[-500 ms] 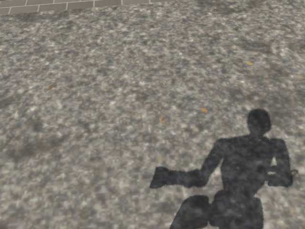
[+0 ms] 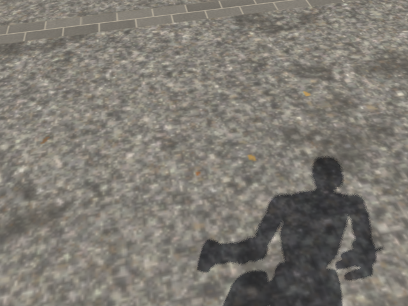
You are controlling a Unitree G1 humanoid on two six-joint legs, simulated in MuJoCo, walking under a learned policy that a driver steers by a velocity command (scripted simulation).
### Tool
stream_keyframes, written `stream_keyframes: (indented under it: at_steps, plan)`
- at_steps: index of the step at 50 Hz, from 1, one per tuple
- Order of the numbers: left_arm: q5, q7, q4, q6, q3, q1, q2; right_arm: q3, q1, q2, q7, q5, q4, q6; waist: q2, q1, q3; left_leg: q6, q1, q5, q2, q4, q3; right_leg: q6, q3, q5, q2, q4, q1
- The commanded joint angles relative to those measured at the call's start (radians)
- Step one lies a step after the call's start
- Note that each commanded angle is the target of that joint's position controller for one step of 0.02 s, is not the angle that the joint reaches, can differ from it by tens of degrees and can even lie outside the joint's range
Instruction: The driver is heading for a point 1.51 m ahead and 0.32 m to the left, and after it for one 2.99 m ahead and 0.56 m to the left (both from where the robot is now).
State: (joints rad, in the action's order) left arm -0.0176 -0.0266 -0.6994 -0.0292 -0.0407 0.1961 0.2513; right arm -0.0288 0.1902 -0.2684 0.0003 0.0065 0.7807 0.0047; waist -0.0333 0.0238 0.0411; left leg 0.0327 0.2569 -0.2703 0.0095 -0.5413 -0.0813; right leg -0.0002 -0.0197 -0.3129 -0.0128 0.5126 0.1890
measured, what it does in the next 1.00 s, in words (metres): walks ahead, turning left: left foot, then right foot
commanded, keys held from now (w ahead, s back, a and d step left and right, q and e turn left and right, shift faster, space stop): q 0.34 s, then w+q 0.26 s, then w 0.34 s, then no key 0.06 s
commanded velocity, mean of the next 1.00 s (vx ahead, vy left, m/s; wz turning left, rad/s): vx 0.21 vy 0.00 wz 0.39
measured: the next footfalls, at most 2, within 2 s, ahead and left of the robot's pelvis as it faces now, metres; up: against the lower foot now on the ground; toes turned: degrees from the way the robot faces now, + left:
left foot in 0.26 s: +0.03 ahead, +0.13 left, +0.00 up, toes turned +10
right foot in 0.80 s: +0.24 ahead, -0.03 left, +0.00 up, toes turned +27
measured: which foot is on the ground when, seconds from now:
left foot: down 0.00-0.00, up 0.02-0.24, down 0.26-0.82, up 0.84-1.00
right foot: down 0.00-0.26, up 0.28-0.78, down 0.80-1.00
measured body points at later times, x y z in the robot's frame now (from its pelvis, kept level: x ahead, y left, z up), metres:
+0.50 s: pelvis +0.01 +0.06 +0.01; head +0.03 +0.09 +0.46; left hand +0.10 +0.37 -0.09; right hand +0.19 -0.19 -0.07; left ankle -0.01 +0.12 -0.73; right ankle +0.06 -0.11 -0.66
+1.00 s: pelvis +0.19 +0.06 +0.01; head +0.21 +0.05 +0.46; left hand +0.13 +0.34 -0.10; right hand +0.42 -0.13 -0.10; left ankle +0.13 +0.19 -0.66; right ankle +0.20 -0.05 -0.73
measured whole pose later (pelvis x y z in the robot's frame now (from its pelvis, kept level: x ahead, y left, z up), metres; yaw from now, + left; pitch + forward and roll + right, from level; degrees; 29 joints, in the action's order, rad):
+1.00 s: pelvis +0.19 +0.06 +0.01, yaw +25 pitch +1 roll -1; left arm 0.00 0.02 -0.77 0.10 -0.05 0.34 0.26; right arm -0.04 0.26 -0.31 -0.01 0.01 0.69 0.06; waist -0.05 -0.03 0.01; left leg -0.01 0.53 -0.31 0.02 -1.04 -0.06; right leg -0.04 -0.02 -0.23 -0.05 0.34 0.14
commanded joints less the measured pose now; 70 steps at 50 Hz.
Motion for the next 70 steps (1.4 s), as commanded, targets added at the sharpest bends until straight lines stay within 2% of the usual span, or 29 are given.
stream_keyframes:
  at_steps: [1,3,5,11,12,13,14,15,16,18,21,35,40,41,42,43,44,47,51,53,57,60,61,62,63,64,65,67,70]
  plan:
    - [0.005,-0.019,0.054,0.016,-0.061,0.035,0.195,-0.044,-0.058,-0.134,0.011,0.012,-0.095,0.0,0.207,-0.038,-0.015,-0.015,0.142,0.031,-0.017,-0.119,0.04,-0.132,-0.187,0.241,0.226,-0.15,-0.035]
    - [0.003,-0.029,0.074,0.018,-0.06,0.007,0.186,-0.051,-0.048,-0.125,0.006,0.011,-0.104,-0.011,0.245,-0.042,-0.02,-0.012,0.199,-0.23,-0.005,-0.31,0.062,-0.21,-0.246,0.369,0.328,-0.161,-0.026]
    - [0.004,-0.032,0.078,0.025,-0.062,-0.009,0.192,-0.055,-0.055,-0.113,-0.003,0.017,-0.12,-0.024,0.183,-0.041,-0.011,-0.006,0.276,-0.342,0.036,-0.437,0.043,-0.249,-0.243,0.51,0.38,-0.157,-0.051]
    - [0.042,-0.023,0.077,0.008,-0.074,-0.092,0.207,-0.061,0.032,-0.118,-0.035,0.021,-0.123,-0.043,0.16,0.001,-0.092,-0.021,0.035,-0.024,-0.005,-0.089,0.167,-0.15,-0.025,0.503,0.288,-0.012,-0.029]
    - [0.046,-0.021,0.063,0.01,-0.069,-0.06,0.188,-0.072,0.068,-0.134,-0.03,0.016,-0.115,-0.043,0.12,0.011,-0.105,-0.045,-0.057,0.076,-0.036,0.022,0.158,-0.106,0.022,0.396,0.251,0.079,0.014]
    - [0.022,-0.015,0.054,0.015,-0.06,0.001,0.15,-0.097,0.087,-0.218,-0.017,0.011,-0.13,-0.038,-0.08,-0.004,-0.108,-0.104,-0.193,0.385,0.066,0.117,-0.048,-0.014,0.115,0.128,0.166,0.306,0.175]
    - [-0.02,-0.017,0.122,0.018,-0.035,-0.055,0.092,-0.114,0.089,-0.344,-0.011,-0.011,-0.172,-0.023,-0.316,-0.01,-0.114,-0.326,-0.244,0.706,0.354,0.178,-0.499,0.073,0.086,-0.399,-0.007,0.57,0.443]
    - [0.004,-0.024,0.123,0.021,-0.049,-0.106,0.142,-0.097,0.122,-0.292,-0.021,-0.042,-0.176,0.0,-0.166,0.051,-0.197,-0.416,-0.232,0.591,0.389,0.211,-0.537,0.066,-0.067,-0.427,-0.002,0.722,0.447]
    - [0.024,-0.025,0.118,0.018,-0.057,-0.111,0.165,-0.087,0.076,-0.264,-0.022,-0.036,-0.178,0.017,-0.106,0.022,-0.138,-0.378,-0.196,0.493,0.343,0.208,-0.443,0.052,-0.081,-0.343,0.019,0.756,0.472]
    - [0.011,-0.033,0.089,0.016,-0.07,-0.086,0.189,-0.076,0.019,-0.218,-0.004,0.01,-0.176,0.016,-0.029,-0.008,-0.105,-0.278,-0.174,0.222,0.243,0.22,-0.337,0.046,-0.084,-0.165,0.059,0.673,0.483]
    - [0.022,-0.005,0.087,0.037,-0.069,-0.084,0.167,-0.061,0.045,-0.189,0.017,0.011,-0.183,0.013,-0.089,-0.006,-0.086,-0.26,-0.163,-0.202,0.175,0.326,-0.345,0.048,-0.066,0.012,0.046,0.579,0.468]
    - [0.037,0.045,0.094,0.147,-0.044,-0.206,0.132,-0.067,0.145,-0.206,0.015,0.014,-0.142,0.03,-0.102,0.061,-0.019,-0.263,-0.093,-0.132,0.154,0.305,-0.374,0.051,-0.045,0.149,0.01,0.028,0.265]
    - [0.029,0.036,0.053,0.165,-0.06,-0.02,0.171,-0.041,0.123,-0.136,0.003,0.007,-0.138,0.03,-0.09,-0.052,-0.066,-0.194,0.001,-0.008,0.087,0.134,-0.341,-0.037,-0.046,0.152,0.041,-0.106,-0.071]
    - [0.017,0.028,0.033,0.166,-0.071,0.12,0.219,-0.021,0.107,-0.078,0.003,-0.004,-0.154,0.036,0.036,-0.107,-0.151,-0.143,0.104,-0.033,0.009,-0.132,-0.233,-0.099,-0.217,0.069,0.187,-0.147,-0.251]
    - [0.004,0.039,-0.005,0.157,-0.1,0.207,0.329,-0.016,0.141,-0.068,0.012,0.02,-0.197,0.05,0.31,-0.085,-0.17,-0.087,0.39,-0.26,-0.115,-0.408,-0.089,-0.249,-0.628,-0.18,0.358,-0.261,-0.401]
    - [0.029,0.049,-0.012,0.157,-0.084,0.205,0.249,-0.038,0.137,-0.161,0.017,0.032,-0.179,0.058,0.236,-0.09,-0.077,-0.071,0.539,-0.301,-0.066,-0.559,-0.105,-0.279,-0.718,-0.324,0.4,-0.293,-0.373]
    - [0.035,0.047,-0.008,0.155,-0.066,0.183,0.19,-0.046,0.1,-0.182,0.013,0.032,-0.169,0.063,0.179,-0.089,-0.003,-0.074,0.582,-0.212,-0.028,-0.614,-0.114,-0.255,-0.611,-0.283,0.362,-0.289,-0.329]
    - [0.014,0.041,0.006,0.142,-0.041,0.124,0.142,-0.041,0.028,-0.146,-0.006,0.004,-0.173,0.076,0.117,-0.062,0.014,-0.06,0.545,-0.032,0.058,-0.563,-0.035,-0.212,-0.384,0.009,0.257,-0.322,-0.232]
    - [0.022,0.029,-0.012,0.13,-0.037,0.096,0.161,-0.018,-0.018,-0.07,-0.012,-0.014,-0.188,0.071,0.133,-0.044,-0.004,0.005,0.415,0.022,0.044,-0.375,0.059,-0.205,-0.157,0.693,0.192,-0.295,-0.125]
    - [0.028,0.02,-0.033,0.115,-0.039,0.115,0.182,-0.004,-0.073,-0.036,-0.016,-0.016,-0.198,0.075,0.138,-0.063,-0.026,0.013,0.303,0.132,0.021,-0.214,0.091,-0.18,-0.088,0.788,0.153,-0.276,-0.077]
    - [0.039,0.009,-0.069,0.087,-0.044,0.176,0.209,-0.02,-0.137,-0.075,-0.029,-0.01,-0.207,0.083,0.144,-0.07,-0.047,-0.006,0.178,0.286,-0.035,-0.025,0.058,-0.155,-0.134,0.734,0.168,-0.214,-0.098]
    - [0.049,0.003,-0.048,0.079,-0.05,0.115,0.22,-0.05,-0.045,-0.138,-0.018,-0.018,-0.183,0.087,0.139,0.01,-0.088,-0.063,0.015,0.351,-0.036,0.104,0.037,-0.106,-0.186,0.701,0.161,-0.078,-0.104]
    - [0.043,0.004,-0.038,0.082,-0.043,0.12,0.196,-0.064,0.013,-0.178,-0.007,-0.028,-0.173,0.089,0.103,0.036,-0.143,-0.098,-0.135,0.524,0.015,0.135,0.019,-0.071,-0.169,0.64,0.109,0.038,-0.051]
    - [0.014,0.007,0.001,0.087,-0.021,0.138,0.13,-0.077,0.11,-0.251,0.008,-0.054,-0.176,0.084,-0.059,0.053,-0.287,-0.183,-0.424,0.955,0.235,0.034,-0.156,-0.019,-0.131,0.263,0.022,0.304,0.145]
    - [0.024,0.007,-0.026,0.079,0.002,0.322,0.066,-0.069,0.112,-0.236,0.006,-0.054,-0.181,0.058,-0.263,-0.001,-0.464,-0.354,-0.59,1.099,0.476,0.014,-0.391,0.027,-0.099,-0.448,-0.071,0.597,0.319]
    - [0.042,0.006,-0.054,0.06,-0.028,0.323,0.181,-0.058,0.093,-0.169,0.003,-0.032,-0.194,0.037,-0.147,0.02,-0.449,-0.341,-0.483,0.841,0.424,0.081,-0.384,0.046,-0.136,-0.41,-0.027,0.7,0.33]
    - [0.054,0.0,-0.036,0.04,-0.043,0.242,0.205,-0.046,0.021,-0.128,0.003,-0.015,-0.199,0.027,-0.101,0.005,-0.303,-0.302,-0.377,0.643,0.366,0.12,-0.279,0.06,-0.096,-0.346,0.005,0.735,0.4]
    - [0.043,-0.021,-0.026,-0.006,-0.048,0.198,0.185,-0.034,-0.094,-0.096,0.002,-0.012,-0.19,0.019,-0.079,-0.036,-0.154,-0.264,-0.14,0.382,0.284,0.214,-0.153,0.094,-0.066,-0.243,0.057,0.695,0.37]
    - [0.033,-0.028,-0.001,-0.034,-0.044,0.21,0.14,-0.046,-0.156,-0.115,0.008,-0.036,-0.172,0.025,-0.126,-0.069,-0.098,-0.276,0.042,0.284,0.246,0.295,-0.027,0.107,-0.012,-0.145,0.061,0.625,0.253]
